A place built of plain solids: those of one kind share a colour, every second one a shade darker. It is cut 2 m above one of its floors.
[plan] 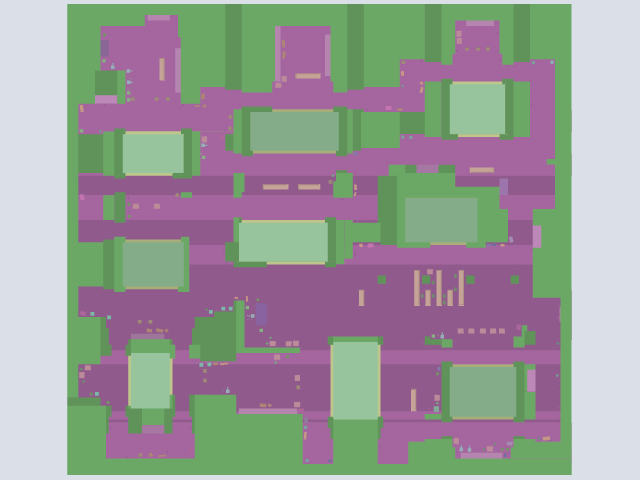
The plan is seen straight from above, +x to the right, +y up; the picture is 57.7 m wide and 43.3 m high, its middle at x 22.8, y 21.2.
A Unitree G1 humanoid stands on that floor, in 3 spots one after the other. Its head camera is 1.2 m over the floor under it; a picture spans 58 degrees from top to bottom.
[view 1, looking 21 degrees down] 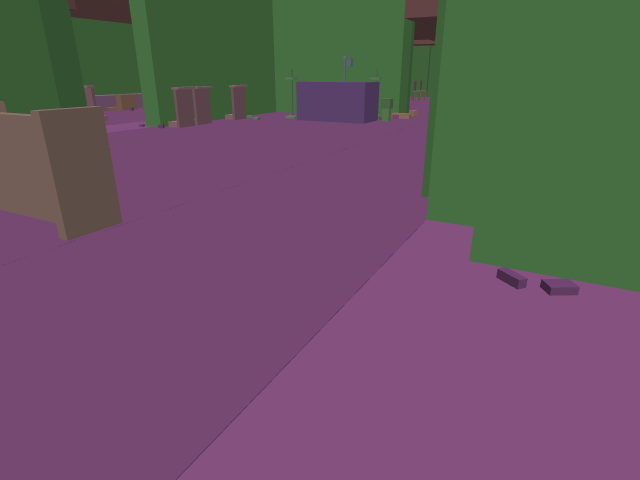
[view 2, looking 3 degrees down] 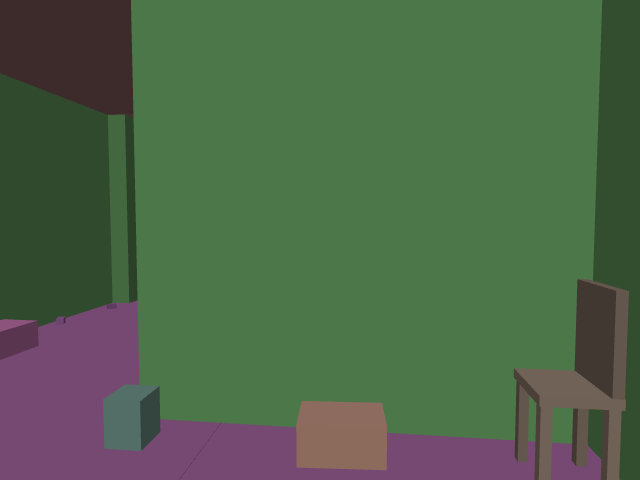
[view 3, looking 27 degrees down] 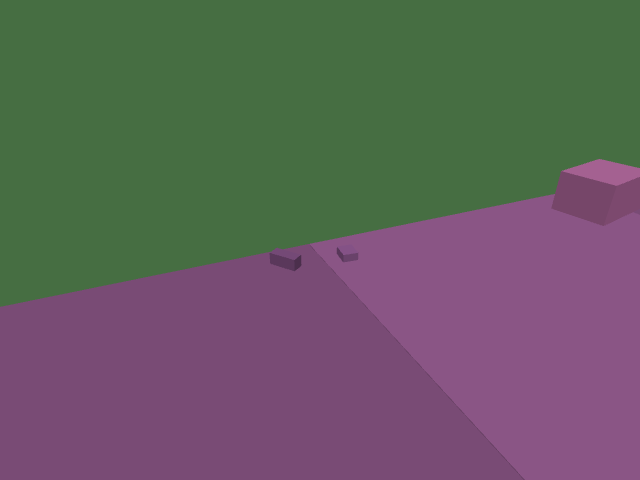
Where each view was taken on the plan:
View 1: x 28.62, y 19.88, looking -152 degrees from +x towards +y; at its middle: floor_strip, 3.35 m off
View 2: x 32.38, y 36.38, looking -173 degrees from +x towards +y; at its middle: wall_rock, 2.40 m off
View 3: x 3.12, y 22.12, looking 156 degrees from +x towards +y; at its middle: wall_rock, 2.61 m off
